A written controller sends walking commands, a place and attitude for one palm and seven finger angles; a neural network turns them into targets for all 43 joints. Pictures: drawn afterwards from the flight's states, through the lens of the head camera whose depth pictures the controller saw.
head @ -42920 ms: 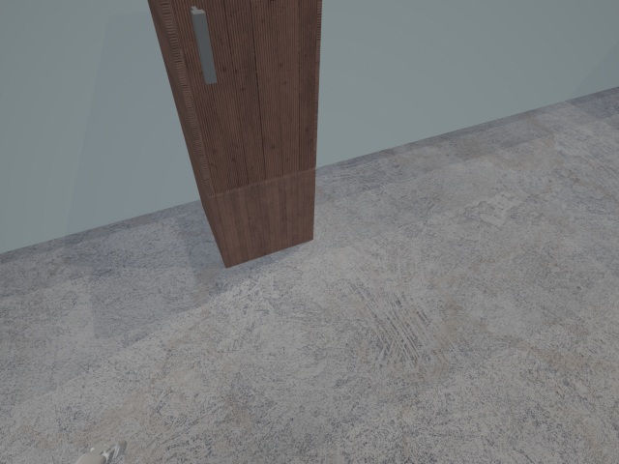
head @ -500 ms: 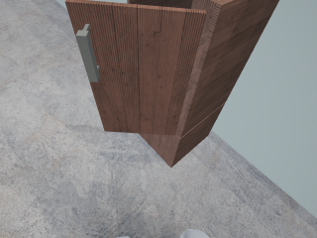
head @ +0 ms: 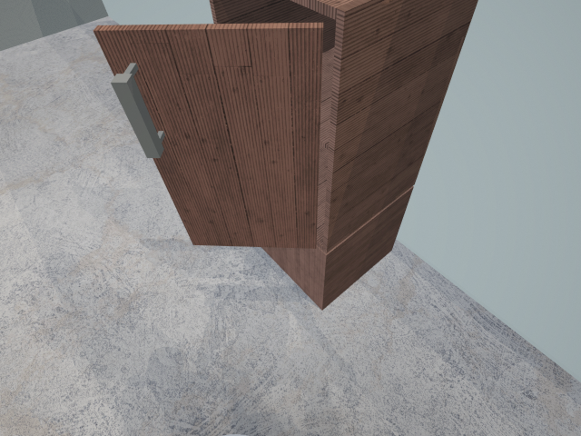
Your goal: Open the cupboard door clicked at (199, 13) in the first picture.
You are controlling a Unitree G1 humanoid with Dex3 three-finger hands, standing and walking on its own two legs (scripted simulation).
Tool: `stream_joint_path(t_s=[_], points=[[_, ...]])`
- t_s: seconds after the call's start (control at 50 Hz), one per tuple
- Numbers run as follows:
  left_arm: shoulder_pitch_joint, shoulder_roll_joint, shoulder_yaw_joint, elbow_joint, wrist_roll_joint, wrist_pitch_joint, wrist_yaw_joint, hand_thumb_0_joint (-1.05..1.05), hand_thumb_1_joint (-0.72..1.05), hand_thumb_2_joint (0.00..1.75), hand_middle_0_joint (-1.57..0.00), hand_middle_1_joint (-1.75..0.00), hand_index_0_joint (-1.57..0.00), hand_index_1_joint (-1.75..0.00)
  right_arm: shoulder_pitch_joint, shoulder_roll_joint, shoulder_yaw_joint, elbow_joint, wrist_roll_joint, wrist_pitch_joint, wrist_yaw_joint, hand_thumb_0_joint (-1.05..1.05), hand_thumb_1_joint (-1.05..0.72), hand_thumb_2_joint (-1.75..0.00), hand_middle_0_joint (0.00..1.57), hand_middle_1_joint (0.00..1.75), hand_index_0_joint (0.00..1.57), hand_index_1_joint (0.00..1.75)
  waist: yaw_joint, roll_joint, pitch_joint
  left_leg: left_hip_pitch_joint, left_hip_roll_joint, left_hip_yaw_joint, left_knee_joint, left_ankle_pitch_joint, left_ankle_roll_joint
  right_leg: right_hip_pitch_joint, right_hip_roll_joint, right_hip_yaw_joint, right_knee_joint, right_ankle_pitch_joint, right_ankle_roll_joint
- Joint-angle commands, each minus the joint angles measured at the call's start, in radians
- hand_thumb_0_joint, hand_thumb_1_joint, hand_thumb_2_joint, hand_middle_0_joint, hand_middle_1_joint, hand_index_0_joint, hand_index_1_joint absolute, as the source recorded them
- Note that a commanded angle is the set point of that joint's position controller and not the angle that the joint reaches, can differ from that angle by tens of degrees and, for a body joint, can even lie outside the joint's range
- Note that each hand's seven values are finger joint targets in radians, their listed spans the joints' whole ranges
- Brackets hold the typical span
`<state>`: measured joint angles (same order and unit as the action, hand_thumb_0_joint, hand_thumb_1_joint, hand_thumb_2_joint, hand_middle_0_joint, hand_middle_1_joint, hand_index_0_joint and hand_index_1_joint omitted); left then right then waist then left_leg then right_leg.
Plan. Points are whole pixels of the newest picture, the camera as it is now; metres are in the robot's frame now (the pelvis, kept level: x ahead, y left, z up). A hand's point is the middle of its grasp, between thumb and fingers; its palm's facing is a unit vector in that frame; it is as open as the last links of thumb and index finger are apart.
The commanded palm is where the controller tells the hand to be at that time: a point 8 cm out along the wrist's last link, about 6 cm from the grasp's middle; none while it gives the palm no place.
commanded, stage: come to a stop and stand still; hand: left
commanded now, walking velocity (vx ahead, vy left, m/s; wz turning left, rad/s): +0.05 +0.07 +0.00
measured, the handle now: (144, 112) +0.59 +0.30 +0.11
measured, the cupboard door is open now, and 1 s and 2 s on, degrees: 46 46 46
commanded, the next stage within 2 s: look again from close up in 0.82 s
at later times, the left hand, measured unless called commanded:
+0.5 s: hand out of the picture +0.00 +0.22 -0.19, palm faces +0.02 -0.99 -0.16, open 7.4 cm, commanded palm none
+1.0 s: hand out of the picture +0.01 +0.21 -0.19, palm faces -0.01 -0.98 -0.20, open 7.3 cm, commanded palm none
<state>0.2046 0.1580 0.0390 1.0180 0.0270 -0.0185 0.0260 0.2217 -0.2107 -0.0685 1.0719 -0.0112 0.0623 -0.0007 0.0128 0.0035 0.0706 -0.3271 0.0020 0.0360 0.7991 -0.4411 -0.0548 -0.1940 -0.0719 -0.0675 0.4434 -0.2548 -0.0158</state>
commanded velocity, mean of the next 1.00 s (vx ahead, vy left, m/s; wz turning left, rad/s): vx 0.00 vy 0.00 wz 0.00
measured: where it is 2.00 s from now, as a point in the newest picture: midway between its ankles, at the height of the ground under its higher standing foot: outside the picture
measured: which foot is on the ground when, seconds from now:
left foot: up 0.00-0.12, down 0.14-1.00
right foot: down 0.00-1.00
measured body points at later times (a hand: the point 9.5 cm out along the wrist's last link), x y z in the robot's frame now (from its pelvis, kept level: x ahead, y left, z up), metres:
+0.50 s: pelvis +0.00 +0.05 -0.01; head +0.02 +0.06 +0.44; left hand +0.00 +0.27 -0.17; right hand +0.04 -0.18 -0.16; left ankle -0.03 +0.14 -0.75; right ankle -0.01 -0.10 -0.75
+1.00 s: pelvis +0.01 +0.04 -0.01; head +0.03 +0.05 +0.44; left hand +0.01 +0.27 -0.17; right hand -0.02 -0.17 -0.17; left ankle -0.03 +0.14 -0.75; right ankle -0.01 -0.10 -0.75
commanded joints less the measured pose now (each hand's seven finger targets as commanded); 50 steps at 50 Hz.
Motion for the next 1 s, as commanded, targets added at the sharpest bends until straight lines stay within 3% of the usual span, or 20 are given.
stream_joint_path(t_s=[0.0,0.06,0.08,0.1,0.12,0.14,0.16,0.18,0.22,0.24,0.28,0.32,0.36,0.5,0.74,0.88,0.9,0.92,0.94,0.98], points=[[0.097,0.217,0.052,-0.008,0.001,0.001,0.017,0.00,0.90,0.90,-0.20,-0.30,-0.20,-0.30,-0.022,-0.037,0.002,-0.078,0.003,-0.029,-0.003,0.00,-0.90,-0.90,0.20,0.30,0.20,0.30,0.041,-0.200,-0.096,-0.067,0.001,0.002,-0.128,0.002,0.002,0.171,-0.270,0.228,-0.082,0.515,-0.149],[0.040,0.203,0.045,-0.005,-0.003,0.006,0.012,0.00,0.90,0.90,-0.20,-0.30,-0.20,-0.30,0.048,-0.025,0.006,-0.051,0.001,-0.039,-0.005,0.00,-0.90,-0.90,0.20,0.30,0.20,0.30,-0.009,-0.217,-0.089,0.155,-0.022,0.040,-0.363,0.192,0.011,0.015,-0.204,0.172,-0.056,0.301,-0.082],[0.027,0.185,0.039,-0.008,-0.010,0.010,0.009,0.00,0.90,0.90,-0.20,-0.30,-0.20,-0.30,0.076,-0.044,0.007,-0.040,-0.001,-0.048,-0.008,0.00,-0.90,-0.90,0.20,0.30,0.20,0.30,-0.022,-0.163,-0.087,0.234,0.003,0.028,-0.426,0.257,0.024,-0.045,-0.162,0.138,-0.023,0.220,-0.051],[0.037,0.145,0.029,-0.015,-0.016,0.017,0.006,0.00,0.90,0.90,-0.20,-0.30,-0.20,-0.30,0.082,-0.086,0.001,-0.040,-0.004,-0.057,-0.012,0.00,-0.90,-0.90,0.20,0.30,0.20,0.30,-0.023,-0.025,-0.104,0.298,0.096,-0.064,-0.448,0.320,0.056,-0.125,-0.096,0.090,0.039,0.087,-0.014],[0.056,0.100,0.018,-0.016,-0.018,0.023,0.003,0.00,0.90,0.90,-0.20,-0.30,-0.20,-0.30,0.076,-0.137,-0.006,-0.048,-0.010,-0.059,-0.018,0.00,-0.90,-0.90,0.20,0.30,0.20,0.30,-0.015,0.147,-0.108,0.271,0.224,-0.203,-0.468,0.369,0.118,-0.151,-0.030,0.023,0.094,-0.066,0.024],[0.053,0.081,0.013,-0.010,-0.014,0.027,0.004,0.00,0.90,0.90,-0.20,-0.30,-0.20,-0.30,0.055,-0.151,-0.005,-0.055,-0.015,-0.052,-0.022,0.00,-0.90,-0.90,0.20,0.30,0.20,0.30,-0.014,0.161,-0.087,0.177,0.279,-0.225,-0.517,0.330,0.169,-0.104,-0.013,0.001,0.149,-0.178,0.032],[0.049,0.074,0.009,-0.013,-0.008,0.026,0.000,0.00,0.90,0.90,-0.20,-0.30,-0.20,-0.30,0.026,-0.145,0.001,-0.067,-0.016,-0.049,-0.025,0.00,-0.90,-0.90,0.20,0.30,0.20,0.30,0.000,0.075,-0.047,0.078,0.264,-0.190,-0.529,0.220,0.171,-0.057,-0.009,0.017,0.161,-0.178,0.024],[0.043,0.067,0.006,0.009,-0.005,0.036,-0.004,0.00,0.90,0.90,-0.20,-0.30,-0.20,-0.30,-0.011,-0.123,0.006,-0.066,-0.016,-0.056,-0.026,0.00,-0.90,-0.90,0.20,0.30,0.20,0.30,0.005,0.166,-0.011,0.063,0.215,-0.174,-0.569,0.192,0.157,-0.067,-0.010,0.009,0.158,-0.143,0.026],[0.066,0.078,0.001,0.029,-0.005,0.037,-0.008,0.00,0.90,0.90,-0.20,-0.30,-0.20,-0.30,-0.024,-0.101,0.020,-0.064,-0.013,-0.060,-0.034,0.00,-0.90,-0.90,0.20,0.30,0.20,0.30,0.009,0.191,0.028,0.071,0.185,-0.126,-0.537,0.321,0.143,-0.053,-0.008,0.024,0.126,-0.071,0.018],[0.081,0.079,-0.002,0.042,-0.007,0.033,-0.008,0.00,0.90,0.90,-0.20,-0.30,-0.20,-0.30,-0.019,-0.092,0.024,-0.060,-0.010,-0.063,-0.038,0.00,-0.90,-0.90,0.20,0.30,0.20,0.30,0.013,0.166,0.023,0.090,0.168,-0.108,-0.511,0.395,0.134,-0.038,-0.008,0.033,0.085,-0.029,0.016],[0.108,0.092,-0.008,0.066,-0.009,0.020,-0.006,0.00,0.90,0.90,-0.20,-0.30,-0.20,-0.30,0.003,-0.085,0.028,-0.050,-0.001,-0.070,-0.039,0.00,-0.90,-0.90,0.20,0.30,0.20,0.30,0.013,0.045,-0.030,0.144,0.131,-0.075,-0.452,0.455,0.104,0.008,-0.026,0.066,-0.014,0.113,0.014],[0.093,0.103,-0.012,0.075,-0.011,0.016,-0.003,0.00,0.90,0.90,-0.20,-0.30,-0.20,-0.30,0.023,-0.079,0.027,-0.041,0.004,-0.070,-0.036,0.00,-0.90,-0.90,0.20,0.30,0.20,0.30,-0.004,-0.022,-0.028,0.155,0.107,-0.063,-0.450,0.358,0.083,0.001,-0.042,0.085,-0.046,0.130,0.013],[0.085,0.094,-0.012,0.077,-0.010,0.015,-0.001,0.00,0.90,0.90,-0.20,-0.30,-0.20,-0.30,0.046,-0.070,0.025,-0.025,0.004,-0.072,-0.036,0.00,-0.90,-0.90,0.20,0.30,0.20,0.30,-0.010,-0.068,-0.016,0.156,0.107,-0.060,-0.459,0.358,0.083,0.003,-0.038,0.076,-0.052,0.139,0.016],[0.108,0.084,-0.016,0.091,-0.013,0.011,0.004,0.00,0.90,0.90,-0.20,-0.30,-0.20,-0.30,0.071,-0.053,0.039,0.012,0.001,-0.086,-0.039,0.00,-0.90,-0.90,0.20,0.30,0.20,0.30,-0.005,0.028,-0.049,0.191,0.107,-0.049,-0.462,0.455,0.077,0.028,-0.041,0.076,-0.049,0.177,0.012],[0.120,0.073,-0.019,0.109,-0.019,0.011,0.012,0.00,0.90,0.90,-0.20,-0.30,-0.20,-0.30,0.144,-0.027,0.043,0.067,0.000,-0.085,-0.047,0.00,-0.90,-0.90,0.20,0.30,0.20,0.30,-0.006,0.006,-0.027,0.193,0.107,-0.038,-0.454,0.527,0.070,0.061,-0.041,0.062,-0.048,0.226,0.006],[0.121,0.066,-0.021,0.112,-0.019,0.010,0.013,0.00,0.90,0.90,-0.20,-0.30,-0.20,-0.30,0.156,-0.009,0.045,0.079,0.000,-0.082,-0.044,0.00,-0.90,-0.90,0.20,0.30,0.20,0.30,-0.006,-0.020,0.019,0.158,0.101,-0.041,-0.472,0.405,0.072,0.049,-0.041,0.072,-0.075,0.181,0.006],[0.159,0.108,-0.032,0.120,-0.003,-0.018,0.055,0.00,0.90,0.90,-0.20,-0.30,-0.20,-0.30,0.072,-0.065,0.051,-0.004,0.013,-0.101,-0.029,0.00,-0.90,-0.90,0.20,0.30,0.20,0.30,0.007,0.011,0.024,0.098,0.117,-0.021,-0.272,0.652,0.048,0.006,-0.082,0.113,-0.023,0.523,0.009],[0.159,0.132,-0.021,0.079,-0.010,-0.026,0.047,0.00,0.90,0.90,-0.20,-0.30,-0.20,-0.30,0.133,-0.019,0.048,-0.019,-0.001,-0.102,-0.025,0.00,-0.90,-0.90,0.20,0.30,0.20,0.30,-0.020,0.056,-0.057,0.115,0.084,-0.033,-0.313,0.424,0.058,0.060,-0.088,0.104,0.025,0.417,-0.016],[0.129,0.111,-0.029,0.075,-0.014,-0.020,0.036,0.00,0.90,0.90,-0.20,-0.30,-0.20,-0.30,0.143,-0.016,0.052,-0.013,-0.001,-0.104,-0.027,0.00,-0.90,-0.90,0.20,0.30,0.20,0.30,-0.020,0.090,-0.031,0.100,0.097,-0.044,-0.367,0.415,0.071,0.033,-0.064,0.087,0.034,0.266,-0.020],[0.138,0.096,-0.031,0.070,-0.014,-0.018,0.026,0.00,0.90,0.90,-0.20,-0.30,-0.20,-0.30,0.160,-0.026,0.059,-0.022,-0.006,-0.108,-0.024,0.00,-0.90,-0.90,0.20,0.30,0.20,0.30,-0.013,0.105,-0.100,0.125,0.117,-0.061,-0.356,0.491,0.087,0.048,-0.024,0.056,0.052,0.132,-0.018]])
